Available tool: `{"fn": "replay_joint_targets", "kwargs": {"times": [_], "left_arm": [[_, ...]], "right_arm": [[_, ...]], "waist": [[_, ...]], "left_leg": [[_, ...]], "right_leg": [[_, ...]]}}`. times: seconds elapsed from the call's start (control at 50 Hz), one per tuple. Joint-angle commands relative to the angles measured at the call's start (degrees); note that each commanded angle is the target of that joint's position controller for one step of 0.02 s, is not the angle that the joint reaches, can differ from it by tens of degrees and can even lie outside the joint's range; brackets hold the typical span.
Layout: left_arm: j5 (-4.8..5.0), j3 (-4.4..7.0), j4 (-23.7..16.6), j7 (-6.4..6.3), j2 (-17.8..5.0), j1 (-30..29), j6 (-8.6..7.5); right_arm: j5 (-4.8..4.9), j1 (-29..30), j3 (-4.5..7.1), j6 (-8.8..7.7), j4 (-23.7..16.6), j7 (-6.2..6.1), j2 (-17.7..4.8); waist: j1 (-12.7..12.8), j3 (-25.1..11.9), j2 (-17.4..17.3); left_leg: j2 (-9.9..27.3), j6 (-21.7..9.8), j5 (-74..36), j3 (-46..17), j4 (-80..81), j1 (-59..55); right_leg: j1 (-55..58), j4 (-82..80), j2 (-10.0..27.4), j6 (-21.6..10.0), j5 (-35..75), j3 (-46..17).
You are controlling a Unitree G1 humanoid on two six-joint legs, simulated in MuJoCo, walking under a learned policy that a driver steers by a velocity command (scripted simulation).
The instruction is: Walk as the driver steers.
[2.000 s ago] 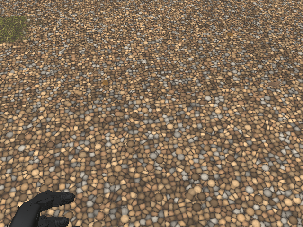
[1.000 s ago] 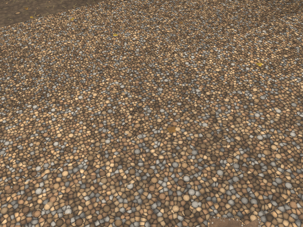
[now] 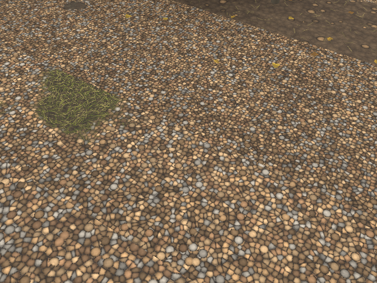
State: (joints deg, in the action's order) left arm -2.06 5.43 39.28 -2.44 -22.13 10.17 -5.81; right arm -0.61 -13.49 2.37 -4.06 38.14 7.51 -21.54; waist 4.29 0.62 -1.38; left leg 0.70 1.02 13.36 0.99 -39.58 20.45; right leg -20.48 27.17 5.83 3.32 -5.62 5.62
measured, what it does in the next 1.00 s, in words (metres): steps to the right, turning right: right foot, then right foot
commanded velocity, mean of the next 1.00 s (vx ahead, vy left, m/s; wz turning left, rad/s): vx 0.41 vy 0.00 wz -0.42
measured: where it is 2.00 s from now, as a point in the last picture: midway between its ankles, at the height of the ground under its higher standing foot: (328, 200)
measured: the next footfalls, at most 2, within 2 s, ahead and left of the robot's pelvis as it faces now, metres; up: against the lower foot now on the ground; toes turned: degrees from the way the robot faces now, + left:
right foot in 0.24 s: +0.08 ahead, -0.16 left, +0.00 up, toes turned +0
right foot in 0.70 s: +0.11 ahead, -0.21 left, +0.00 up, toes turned -16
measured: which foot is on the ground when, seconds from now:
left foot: down 0.00-0.68, up 0.70-1.00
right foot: down 0.00-0.00, up 0.02-0.22, down 0.24-0.40, up 0.42-0.68, down 0.70-1.00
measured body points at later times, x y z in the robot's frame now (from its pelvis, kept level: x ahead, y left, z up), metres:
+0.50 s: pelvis +0.01 -0.04 +0.01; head +0.02 -0.02 +0.46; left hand +0.17 +0.24 -0.09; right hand +0.15 -0.32 -0.06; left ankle +0.02 +0.09 -0.73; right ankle +0.02 -0.16 -0.69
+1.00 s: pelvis +0.18 -0.19 +0.01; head +0.19 -0.22 +0.46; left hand +0.30 +0.08 -0.10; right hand +0.28 -0.50 -0.07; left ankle +0.38 -0.10 -0.66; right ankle +0.08 -0.19 -0.73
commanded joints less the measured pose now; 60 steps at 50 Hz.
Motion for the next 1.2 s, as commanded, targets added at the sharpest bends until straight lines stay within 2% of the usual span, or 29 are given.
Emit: {"fn": "replay_joint_targets", "kwargs": {"times": [0.02,0.04,0.06,0.08,0.14,0.22,0.26,0.28,0.34,0.38,0.44,0.48,0.52,0.6,0.62,0.68,0.7,0.72,0.74,0.78,0.82,0.88,0.94,0.96,1.0,1.02,1.08,1.16,1.2], "left_arm": [[0.16,-1.97,-6.4,1.97,2.3,0.7,-0.95],[0.87,-0.59,-4.2,1.43,-3.2,2.8,-1.19],[1.66,-0.04,-3.2,1.83,-5.6,-1.2,-0.1],[1.38,0.82,-3.0,1.33,-7.3,-1.4,0.71],[-0.78,-1.1,-0.6,1.61,-3.2,2.6,0.37],[2.88,-3.13,0.4,5.27,1.6,1.9,0.63],[3.54,-2.92,-3.1,5.94,-2.7,-0.5,-0.27],[2.33,-2.12,-2.7,6.46,-5.8,-4.8,-0.43],[1.2,-0.41,-4.4,5.1,-6.8,-6.9,-0.36],[0.97,-0.92,-4.5,3.74,-4.6,-4.6,-0.77],[-0.97,-2.11,-3.0,3.81,0.0,-1.4,-0.72],[-1.68,-2.72,-3.3,4.46,2.2,-3.6,-0.38],[-2.28,-2.9,-2.7,5.27,3.1,-2.9,-0.13],[-0.54,-2.4,-0.8,8.86,1.8,0.5,-1.05],[2.92,-0.94,-3.9,8.42,0.0,-5.1,4.39],[2.21,0.28,0.9,6.22,-3.0,10.7,7.78],[2.31,1.86,4.1,4.9,-8.3,23.0,7.81],[2.22,0.51,0.2,4.69,-11.0,18.5,7.49],[2.51,1.71,-1.4,4.06,-12.9,16.8,7.75],[1.43,0.52,-0.5,3.17,-7.2,13.7,7.23],[1.76,-0.07,-1.2,2.87,-5.1,9.5,6.05],[3.03,-0.22,0.1,3.32,-4.2,10.8,4.61],[2.69,0.53,0.9,3.53,-5.3,12.8,4.39],[1.51,0.92,1.0,3.61,-6.3,13.7,4.02],[2.16,0.82,1.2,3.53,-4.9,15.9,3.98],[2.17,1.31,5.1,2.61,-5.8,23.8,3.58],[2.05,1.27,8.2,1.05,-4.7,28.7,3.13],[1.83,0.07,8.3,0.64,-2.8,19.5,0.72],[1.92,-0.38,9.5,0.56,-2.1,20.0,0.05]], "right_arm": [[0.83,-8.2,4.26,-2.4,-4.1,-0.96,-15.2],[-1.9,-2.3,5.14,-3.63,-7.1,-0.93,-15.4],[-2.18,-1.3,4.84,-3.86,-6.3,-1.82,-11.3],[-0.37,1.1,4.02,-3.63,-6.6,-2.5,-8.6],[0.56,8.4,1.79,-2.99,-8.6,-3.19,-4.2],[1.77,7.0,0.52,-0.97,-7.0,-0.65,-2.0],[1.53,-1.2,-0.25,-0.37,-5.7,0.25,1.8],[1.06,-3.5,0.87,-0.3,-6.0,-0.4,-1.7],[-0.83,1.0,3.66,-0.71,-7.6,-3.99,-8.6],[-0.26,0.5,3.62,-1.16,-8.6,-5.73,-7.3],[-1.31,-6.5,2.58,-1.26,-5.4,-9.07,-4.5],[-1.34,-7.3,0.79,-1.95,-3.5,-10.16,-0.6],[-1.58,-4.5,0.53,-1.96,-3.1,-10.7,-1.0],[-4.45,-0.3,0.72,-0.48,-2.6,-10.36,-5.0],[0.29,-3.4,3.75,1.82,0.0,-7.93,-10.3],[-0.27,-2.2,2.92,3.82,-1.2,-7.29,-4.5],[-1.53,3.9,1.51,4.05,-3.8,-7.13,0.0],[-1.78,9.7,-0.66,3.58,-8.3,-7.45,6.2],[-2.39,13.4,0.24,2.55,-12.0,-7.8,0.8],[-2.08,9.2,0.97,1.52,-8.0,-8.5,-3.4],[-2.3,3.1,1.44,2.5,-3.5,-8.23,-4.4],[-1.36,9.5,1.16,3.74,-4.3,-7.74,-3.4],[-1.87,11.8,-0.01,3.86,-4.0,-6.5,0.3],[-1.67,9.9,0.53,3.31,-2.4,-6.18,-1.1],[-1.53,11.4,1.39,2.89,-2.2,-5.76,-2.8],[-1.22,17.2,2.54,2.37,-4.0,-5.59,-5.3],[-1.82,24.9,2.37,1.58,-5.7,-5.17,-4.0],[-1.32,21.8,1.3,0.68,-5.4,-3.14,0.4],[-1.29,21.4,1.16,0.67,-4.8,-4.12,0.8]], "waist": [[-2.8,-8.2,-13.5],[-3.4,-4.7,-9.4],[-5.9,-3.3,-7.6],[-4.6,-1.8,-7.1],[-0.9,-2.2,-3.3],[-1.8,-2.4,0.0],[-5.2,-5.9,1.5],[-9.1,-4.3,3.0],[-8.0,-3.5,0.4],[-7.0,-3.4,-2.1],[-8.7,1.6,-11.3],[-8.5,3.3,-9.3],[-7.4,3.8,-7.2],[-6.3,4.3,-7.3],[-7.3,2.7,-17.7],[0.4,-3.1,-3.9],[8.8,-2.9,17.3],[6.4,1.1,25.5],[6.7,-0.1,18.6],[0.9,3.1,6.9],[-2.8,2.7,7.9],[-2.6,4.4,5.7],[-2.2,1.6,5.5],[-2.1,-1.1,6.1],[-1.4,-0.5,4.3],[1.6,0.8,2.9],[5.3,4.6,4.9],[2.8,3.7,1.4],[4.0,6.6,1.9]], "left_leg": [[18.3,-18.4,-40.8,-23.5,17.5,-19.9],[22.5,-25.3,-29.6,-28.0,19.5,-12.4],[17.9,-20.1,-8.0,-23.2,22.4,-6.1],[14.5,-15.8,1.5,-20.9,23.4,-2.4],[12.2,-11.5,0.4,-17.0,20.3,1.8],[6.7,-7.6,7.6,-14.4,13.1,2.0],[2.5,-2.3,10.5,-12.8,11.8,2.2],[0.6,-0.9,7.7,-5.7,10.9,-4.1],[3.6,-7.2,4.5,-6.0,9.2,-8.6],[7.9,-12.5,4.1,-10.4,13.9,-8.9],[23.6,-18.8,32.5,-29.3,28.3,-16.9],[26.1,-14.7,27.9,-27.4,31.1,-19.4],[21.3,-9.5,23.6,-15.1,32.3,-18.3],[19.8,-5.7,18.9,-0.8,31.4,-13.0],[14.0,-2.7,16.8,6.3,25.9,-11.5],[12.5,-1.5,14.2,11.2,3.5,2.3],[8.4,0.4,13.5,13.5,-24.8,16.3],[0.9,1.0,22.6,2.1,-38.0,36.2],[2.0,1.4,17.2,-5.7,-38.2,40.9],[5.8,1.6,8.0,-6.5,-30.2,35.3],[7.0,2.4,1.0,-5.8,-21.2,24.3],[3.4,4.1,-6.9,-3.4,-8.9,17.4],[-0.3,3.3,-11.8,-1.2,-6.7,11.7],[-0.9,2.3,-15.9,-0.9,-12.7,9.9],[1.0,1.4,-13.3,-3.9,-14.6,16.8],[2.3,0.4,-13.9,-8.8,-11.1,31.3],[2.3,-0.4,-11.7,-8.0,-5.2,44.8],[1.7,-2.3,-37.7,-5.5,5.7,11.1],[0.9,-2.5,-36.2,-3.9,10.6,5.1]], "right_leg": [[-13.6,13.7,-0.9,0.3,-18.6,0.9],[-15.7,19.6,-4.0,2.7,-27.1,-5.6],[-12.5,22.9,-1.8,2.4,-24.0,-7.4],[-10.2,26.6,-1.8,2.5,-21.6,-6.8],[-4.6,28.2,-0.8,3.0,-17.8,-7.9],[8.0,1.2,-1.7,3.4,-0.5,-3.0],[11.6,1.2,2.9,-3.4,11.9,-6.5],[1.3,-0.2,1.2,-7.0,0.7,-9.3],[-4.6,-0.5,-2.0,-7.8,-0.8,-9.3],[-3.8,1.7,-3.2,-8.8,-1.8,-9.1],[-15.4,15.0,-6.1,-9.4,-17.8,-5.3],[-20.3,23.3,-3.4,-9.5,-18.1,-7.1],[-15.6,20.7,-4.4,-8.4,-14.4,-3.4],[-2.8,15.2,-5.0,-6.6,-9.5,-1.7],[-2.5,12.8,-5.3,-6.7,-12.8,1.0],[19.7,10.7,-10.1,-8.7,-16.5,2.7],[27.0,1.7,-2.0,-11.6,-29.2,-13.0],[23.8,-12.5,7.9,-15.2,-43.0,-43.6],[24.0,-20.9,12.8,-20.5,-42.8,-55.7],[17.9,-14.6,9.8,-19.6,-32.3,-43.8],[12.0,-15.8,2.9,-17.4,-24.0,-34.0],[7.7,-17.3,-2.0,-17.9,-11.1,-28.7],[8.0,-14.8,-4.2,-17.2,1.4,-26.7],[9.7,-13.4,-2.4,-17.6,8.1,-27.4],[17.0,-9.1,-0.3,-19.3,13.8,-30.1],[30.8,-6.1,2.2,-20.4,11.3,-35.1],[42.4,-3.8,3.2,-20.5,13.9,-36.4],[13.5,-4.3,-3.6,-15.9,-4.1,-30.6],[12.0,-3.8,-5.3,-14.4,-3.2,-30.0]]}}
Keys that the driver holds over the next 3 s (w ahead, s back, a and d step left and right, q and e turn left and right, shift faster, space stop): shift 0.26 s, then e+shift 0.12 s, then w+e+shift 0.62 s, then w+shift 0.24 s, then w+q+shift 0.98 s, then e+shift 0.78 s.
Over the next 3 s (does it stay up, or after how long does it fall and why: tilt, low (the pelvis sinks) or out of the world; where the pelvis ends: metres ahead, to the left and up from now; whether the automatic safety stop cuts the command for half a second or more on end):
stays up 1.70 -0.56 -0.36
